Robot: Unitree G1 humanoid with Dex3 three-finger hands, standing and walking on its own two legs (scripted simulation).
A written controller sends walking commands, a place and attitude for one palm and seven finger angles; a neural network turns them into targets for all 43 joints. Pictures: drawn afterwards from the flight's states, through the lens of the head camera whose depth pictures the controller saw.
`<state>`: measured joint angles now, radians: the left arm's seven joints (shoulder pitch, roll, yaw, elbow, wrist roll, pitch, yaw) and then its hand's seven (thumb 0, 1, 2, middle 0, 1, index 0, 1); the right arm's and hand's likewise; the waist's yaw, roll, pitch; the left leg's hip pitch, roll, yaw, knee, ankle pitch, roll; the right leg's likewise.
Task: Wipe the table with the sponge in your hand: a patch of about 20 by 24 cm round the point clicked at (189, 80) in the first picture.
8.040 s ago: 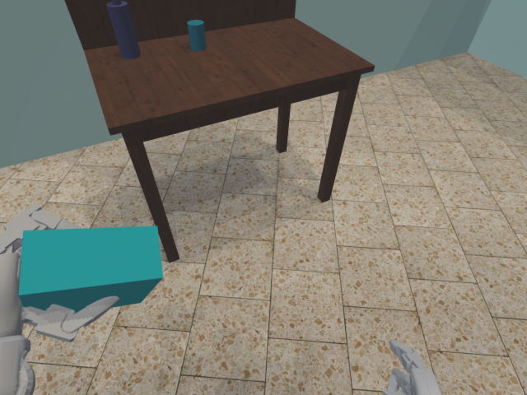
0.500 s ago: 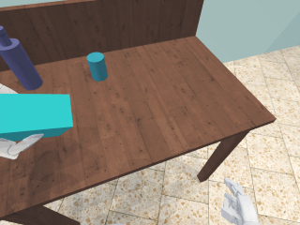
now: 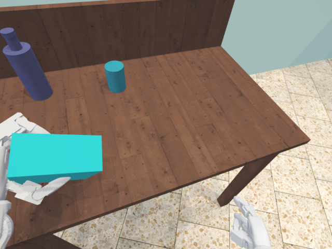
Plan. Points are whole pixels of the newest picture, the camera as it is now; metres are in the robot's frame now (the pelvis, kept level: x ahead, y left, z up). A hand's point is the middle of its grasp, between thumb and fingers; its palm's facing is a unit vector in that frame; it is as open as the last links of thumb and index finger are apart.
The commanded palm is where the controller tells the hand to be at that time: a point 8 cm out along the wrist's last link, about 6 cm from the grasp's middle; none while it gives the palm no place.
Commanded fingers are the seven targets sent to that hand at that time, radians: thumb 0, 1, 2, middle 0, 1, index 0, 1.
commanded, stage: come to a stop and stand still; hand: left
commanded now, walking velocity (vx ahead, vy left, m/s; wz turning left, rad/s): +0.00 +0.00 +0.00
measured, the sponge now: (69, 160) +0.24 +0.21 +0.13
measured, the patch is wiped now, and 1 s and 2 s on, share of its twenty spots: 0.00 0.00 0.00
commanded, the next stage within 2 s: look again from close up in 0.14 s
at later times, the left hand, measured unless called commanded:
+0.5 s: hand (42, 161) +0.22 +0.24 +0.15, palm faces +0.35 -0.84 -0.41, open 9.9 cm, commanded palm +0.16 +0.28 +0.17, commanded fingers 0.00 0.10 1.30 -1.20 -1.60 -1.20 -1.60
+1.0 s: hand (45, 161) +0.23 +0.24 +0.14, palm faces +0.31 -0.86 -0.41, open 9.9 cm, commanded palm +0.17 +0.28 +0.17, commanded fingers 0.00 0.10 1.30 -1.20 -1.60 -1.20 -1.60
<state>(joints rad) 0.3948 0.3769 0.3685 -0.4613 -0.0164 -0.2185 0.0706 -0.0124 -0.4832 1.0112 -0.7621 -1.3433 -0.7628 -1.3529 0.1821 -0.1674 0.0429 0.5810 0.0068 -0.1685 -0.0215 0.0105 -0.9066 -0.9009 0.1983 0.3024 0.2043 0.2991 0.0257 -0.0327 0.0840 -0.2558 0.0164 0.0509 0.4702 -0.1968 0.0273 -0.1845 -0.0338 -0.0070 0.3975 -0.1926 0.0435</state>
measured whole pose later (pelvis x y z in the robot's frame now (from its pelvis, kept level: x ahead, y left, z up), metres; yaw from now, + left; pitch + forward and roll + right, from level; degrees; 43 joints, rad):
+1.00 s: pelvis +0.01 +0.00 +0.00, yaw +0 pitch +0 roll -1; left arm 0.44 0.39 0.34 -0.45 -0.03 -0.26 0.07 -0.01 -0.48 1.02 -0.76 -1.34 -0.76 -1.35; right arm 0.22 -0.19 0.01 0.60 0.01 -0.19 -0.02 0.01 -0.91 -0.90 0.20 0.30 0.20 0.30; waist 0.02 -0.05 0.08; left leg -0.26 0.01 0.05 0.48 -0.21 0.03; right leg -0.20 -0.04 -0.01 0.43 -0.22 0.05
